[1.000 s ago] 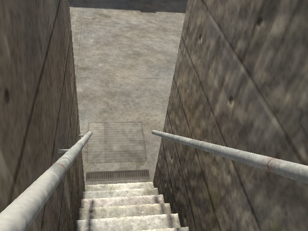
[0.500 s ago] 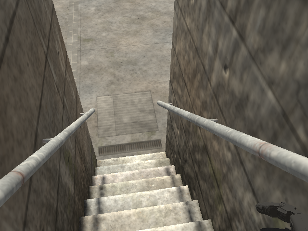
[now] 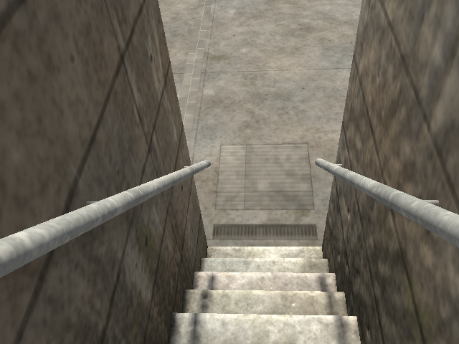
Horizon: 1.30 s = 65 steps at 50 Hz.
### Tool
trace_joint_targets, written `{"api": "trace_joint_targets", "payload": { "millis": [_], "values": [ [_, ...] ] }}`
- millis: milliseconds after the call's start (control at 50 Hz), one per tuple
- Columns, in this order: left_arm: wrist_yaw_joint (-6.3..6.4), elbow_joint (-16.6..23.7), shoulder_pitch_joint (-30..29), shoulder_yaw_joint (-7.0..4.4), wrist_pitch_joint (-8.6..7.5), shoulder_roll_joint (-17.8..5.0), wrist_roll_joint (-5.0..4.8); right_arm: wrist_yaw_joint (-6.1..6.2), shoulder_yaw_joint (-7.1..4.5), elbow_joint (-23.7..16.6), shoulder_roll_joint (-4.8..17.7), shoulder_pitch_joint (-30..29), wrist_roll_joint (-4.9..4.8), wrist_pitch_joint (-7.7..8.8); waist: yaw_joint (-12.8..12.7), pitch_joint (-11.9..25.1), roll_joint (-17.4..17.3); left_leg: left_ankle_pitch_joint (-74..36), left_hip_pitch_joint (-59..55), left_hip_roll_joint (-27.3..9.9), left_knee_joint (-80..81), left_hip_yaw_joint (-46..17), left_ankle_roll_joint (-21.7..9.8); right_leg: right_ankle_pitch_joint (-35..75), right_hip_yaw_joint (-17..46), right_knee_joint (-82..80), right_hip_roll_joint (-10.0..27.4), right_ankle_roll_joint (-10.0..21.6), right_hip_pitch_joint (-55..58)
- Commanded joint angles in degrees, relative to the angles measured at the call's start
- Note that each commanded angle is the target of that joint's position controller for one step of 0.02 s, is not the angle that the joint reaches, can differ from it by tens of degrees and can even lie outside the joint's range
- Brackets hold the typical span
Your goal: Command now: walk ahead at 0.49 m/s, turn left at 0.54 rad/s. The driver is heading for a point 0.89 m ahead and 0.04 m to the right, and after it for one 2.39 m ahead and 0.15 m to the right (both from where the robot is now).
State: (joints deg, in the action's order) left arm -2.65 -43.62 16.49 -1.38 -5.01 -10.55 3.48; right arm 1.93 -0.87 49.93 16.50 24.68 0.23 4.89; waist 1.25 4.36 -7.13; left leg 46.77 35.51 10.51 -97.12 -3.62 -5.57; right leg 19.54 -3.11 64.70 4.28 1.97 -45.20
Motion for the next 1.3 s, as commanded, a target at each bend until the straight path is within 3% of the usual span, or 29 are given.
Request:
{"api": "trace_joint_targets", "payload": {
  "millis": [20, 60, 80, 100, 140, 160, 220, 280, 300, 320, 340, 380, 420, 440, 540, 600, 620, 660, 700, 740, 820, 900, 1040, 1080, 1120, 1140, 1180, 1220, 1300],
  "values": [
    [-2.63, 3.52, 1.93, -1.43, 0.51, -6.28, 0.68, -0.74, -0.42, -9.87, 8.69, 2.05, 0.38, -0.03, -1.03, -5.52, 7.47, -31.52, 26.36, -1.86, 18.58, 1.84, -0.63, -13.20, -13.74, -29.24, -8.39, -6.33, 39.67],
    [-3.35, -7.72, 38.01, -1.01, 1.28, -4.68, 4.12, -4.14, 0.08, -13.26, 9.75, -13.23, 5.27, 0.68, -20.54, -2.72, 15.35, -36.05, 40.23, -2.37, -16.63, -4.17, -1.24, 4.84, -11.33, -18.79, -6.20, 0.31, 68.50],
    [-1.93, -13.78, 58.10, -0.40, 1.39, 0.34, 5.87, -6.67, -0.37, -16.48, 8.13, -24.89, 2.97, 1.09, -32.19, -3.12, 26.57, -5.05, 50.33, 0.87, -41.83, 1.58, 2.15, -1.19, 3.48, -31.26, 6.57, 6.48, 75.14],
    [-1.48, -6.31, 36.67, -0.89, 0.61, -7.19, 4.37, -9.48, 3.52, -16.39, -6.65, -6.30, 1.48, -0.10, -9.59, 2.94, 13.91, -7.60, 56.79, -10.39, -29.33, -7.37, 4.61, 18.75, 27.29, -19.94, 26.10, 17.91, 75.66],
    [-1.83, -9.53, 23.90, -3.92, 0.54, -14.60, 2.69, -8.82, 4.59, -19.95, -5.96, -9.00, 2.27, -3.53, -4.09, -1.03, 5.74, -10.21, 57.14, -15.72, -23.65, -5.80, 3.36, -19.71, 29.38, -30.90, 26.83, 18.47, 46.30],
    [-0.29, -9.57, 11.85, -1.20, -1.32, -4.68, 3.03, -7.57, 6.89, -22.85, -12.24, -12.16, 5.00, -6.51, -0.34, -5.43, 7.13, -35.73, 56.93, -24.81, -1.76, -11.45, 4.24, -40.75, 31.04, -37.21, 26.91, 10.44, 33.54],
    [0.87, -8.87, -2.16, 0.21, -5.39, -5.87, 4.91, -7.12, 0.89, -12.64, 2.55, 0.01, 5.96, -6.83, 7.71, -11.34, 7.69, -64.80, -11.43, -19.07, 10.52, 4.51, 3.90, -70.65, 4.65, -34.19, 10.76, 2.82, -37.41],
    [1.71, -8.99, -4.66, -1.85, -5.31, -14.25, 1.55, -8.49, -1.36, -12.77, 5.61, -6.12, 8.69, -4.04, 2.28, -4.36, 9.18, -63.73, -7.99, -15.54, 26.38, 7.64, 1.69, -59.98, -4.25, -14.25, 10.49, -3.29, -12.59],
    [3.63, -9.93, 2.72, -3.09, -2.04, -12.45, -6.82, -0.96, 0.35, -8.45, -5.50, -7.41, -3.47, -4.82, 0.81, -0.45, 15.87, -58.52, -11.97, -12.34, 42.05, 7.29, 4.61, -31.19, 2.63, -5.98, 10.17, 0.23, 12.50],
    [3.84, -4.46, 1.43, -3.94, -3.49, -17.18, -1.60, -1.42, -4.02, -15.19, 10.75, -11.38, 5.02, -3.31, -4.28, -2.90, 7.95, -43.58, -3.12, -10.85, 52.74, 13.65, 1.84, -14.96, 2.65, 10.28, 9.00, 0.86, 15.34],
    [3.44, -0.22, 5.95, -6.28, -3.50, -16.78, -1.05, -0.40, -6.31, -12.07, 19.25, 1.07, 2.93, -2.91, 0.20, 14.69, -13.13, -56.62, -27.96, -20.93, 64.59, -7.02, -10.81, -35.02, -8.72, 40.60, -6.80, -4.24, 0.64],
    [1.24, 6.86, -15.40, -1.72, -2.55, -5.41, 0.21, -2.17, -3.18, -4.09, 11.24, 15.26, 0.35, 0.32, 10.81, 4.72, -0.28, -16.93, -41.74, -24.13, 66.51, -31.33, -13.81, -53.90, 3.76, 33.94, -5.55, -1.42, -35.67],
    [-0.12, 3.94, -8.02, -2.40, -3.04, -8.13, -0.30, -3.99, -1.47, -1.96, 5.63, 9.74, -0.74, 1.27, 4.48, 3.76, 7.49, -23.51, -40.36, -28.72, 50.08, -32.80, -13.57, -41.28, 9.47, 20.74, -2.14, -3.76, -41.25],
    [5.46, -2.00, -7.42, -1.72, 1.63, -4.44, -1.87, 2.79, -0.11, -1.98, -1.70, 2.01, -0.26, -1.76, 1.50, -5.12, 3.19, -27.96, -17.48, -26.88, 60.46, -26.86, -7.06, -52.09, 11.26, 20.01, -0.43, -4.35, -15.51],
    [5.36, 2.04, 0.28, -1.54, 7.64, -7.86, -1.20, 5.57, -0.59, -6.56, 0.13, -20.84, -1.63, -1.42, -12.40, -3.00, 7.49, -2.86, 9.23, -20.85, 47.01, -7.47, 3.04, 2.31, 10.93, 1.17, -6.16, -4.69, 20.01],
    [4.55, 4.92, -1.92, -0.96, 7.69, -9.74, 0.45, 4.69, -0.70, -5.83, -0.64, -16.17, 0.24, -1.92, -8.22, -7.89, 9.46, -3.82, 3.54, -18.85, 36.95, -1.15, 3.27, 1.98, 8.05, -13.46, -4.20, -1.95, 22.17],
    [-1.08, 4.03, -2.84, -0.79, 6.46, -9.98, 4.80, 0.05, 3.15, -5.98, -1.06, -11.60, 10.28, 1.03, -1.41, -22.94, 14.39, 2.51, 7.97, -27.57, 34.00, -4.35, 1.07, 1.84, 6.62, -35.29, 5.58, 0.15, 6.20],
    [-3.65, -4.01, 16.61, -1.68, 3.51, -7.87, 5.13, -4.13, 0.81, 1.98, 5.89, -2.72, 11.87, 3.66, -6.10, -4.12, 9.68, -1.88, 15.62, -20.81, 14.95, 2.26, -1.16, 6.05, 0.94, -11.16, -2.36, 0.25, 39.89],
    [-3.00, -7.08, 24.68, -5.88, 2.58, -17.30, 3.07, -4.51, -1.65, -1.07, 7.92, -11.73, 6.63, 2.60, -13.37, -4.26, 25.48, -1.18, 6.88, -10.36, -24.79, 9.79, 0.75, -22.55, 3.08, -50.27, -3.28, 1.93, 35.43],
    [-2.48, -5.40, 23.63, -5.60, -0.01, -22.57, 3.79, -6.77, 0.27, -7.20, 3.33, -9.91, 6.68, 2.95, -5.74, 4.79, 14.61, -16.50, 39.84, -9.41, -31.00, 0.90, 2.11, 19.02, 21.27, -19.08, 1.53, 10.29, 60.81],
    [-5.09, -2.10, 10.34, -0.73, -2.99, -7.35, 1.21, -4.55, 0.95, -11.49, 2.05, -11.43, -1.05, 2.60, 0.55, -7.24, 0.42, -39.92, 54.23, -19.12, -0.68, -11.15, 11.74, 9.66, 49.43, -25.30, 12.68, 15.00, 31.92],
    [-0.66, -4.88, 7.13, 0.93, -2.33, -6.33, 0.70, -5.89, 0.31, -4.37, 3.69, -8.90, 5.09, -2.54, 0.85, -3.85, 2.17, -67.40, 17.25, -16.66, 20.75, -3.60, 8.30, -20.43, 28.77, -12.69, -6.76, 7.50, 0.80],
    [0.82, -7.58, 18.13, 0.67, -1.57, -8.74, 0.39, -8.36, -0.11, -11.10, 3.98, -24.64, 5.82, -2.90, -6.97, -4.61, 9.34, -65.50, 11.25, -12.47, 55.93, -4.22, 5.72, -22.27, 35.08, 3.76, -7.36, 7.28, 28.49],
    [-1.43, -4.80, 5.05, 1.44, -1.20, -7.44, 1.86, -7.21, -1.17, -3.86, 4.68, -2.47, 9.43, -2.27, 3.35, -4.29, 8.72, -59.05, -18.26, -8.91, 55.83, 3.63, 3.63, -9.46, 29.32, 18.74, -10.59, 6.93, 9.31],
    [-4.62, -0.23, -2.77, -1.80, -1.38, -13.96, 0.52, -4.82, -3.97, 7.36, 8.10, 36.28, 4.63, -0.80, 19.15, -0.88, -10.97, -67.28, -54.36, -15.37, 78.72, 3.30, -4.48, -37.09, 11.50, 66.78, -19.79, 0.25, -14.17],
    [-7.98, -3.72, 12.53, -0.30, 0.10, -6.11, 1.88, -7.40, -2.60, 4.38, 8.36, 23.66, 0.88, -0.24, 3.13, 8.31, -7.43, -97.81, -76.54, -28.40, 54.64, -12.82, -16.70, -61.46, 8.23, 74.64, -16.16, -2.27, -37.59],
    [-6.46, 2.41, 8.26, 2.38, 1.33, -1.08, 1.04, -6.07, -2.39, 0.13, 3.99, 7.37, 7.55, -0.13, -0.97, 2.97, 13.19, -89.21, -54.80, -30.94, 56.75, -10.13, -13.38, -47.92, 10.44, 59.71, -5.51, 0.49, -43.99],
    [-6.26, 1.35, 9.00, 4.80, 4.13, 5.07, 3.51, -5.00, 0.07, 0.42, -7.38, -4.89, 5.51, 0.05, -7.60, -6.01, 6.65, -72.32, -15.14, -27.88, 66.93, -9.72, -12.14, -23.80, 11.11, 34.59, 4.25, 2.53, -29.54],
    [-6.10, -2.92, 3.46, 1.33, 2.21, -6.90, 5.46, -2.19, 0.87, -3.45, -0.60, -12.38, 3.66, 5.61, -6.68, -3.18, 7.98, -28.89, 26.40, -9.93, 50.19, 4.23, -4.07, 14.41, 3.00, 5.22, 1.90, -1.37, 23.95]
  ]
}}
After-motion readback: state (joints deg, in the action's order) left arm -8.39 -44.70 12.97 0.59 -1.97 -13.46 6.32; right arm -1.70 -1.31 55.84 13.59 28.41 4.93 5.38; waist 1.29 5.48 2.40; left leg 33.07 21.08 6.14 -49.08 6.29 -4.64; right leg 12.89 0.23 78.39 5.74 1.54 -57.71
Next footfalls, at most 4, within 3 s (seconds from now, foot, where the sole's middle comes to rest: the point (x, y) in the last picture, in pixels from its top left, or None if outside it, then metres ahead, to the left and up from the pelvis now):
0.06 right None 0.12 -0.16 -0.82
0.30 left None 0.22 0.16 -0.82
0.70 right None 0.33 -0.05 -1.04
1.10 left None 0.57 0.09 -1.25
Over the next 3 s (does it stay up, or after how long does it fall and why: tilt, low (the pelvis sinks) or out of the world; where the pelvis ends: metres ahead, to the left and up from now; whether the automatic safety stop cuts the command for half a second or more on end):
stays up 0.97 -0.05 -0.88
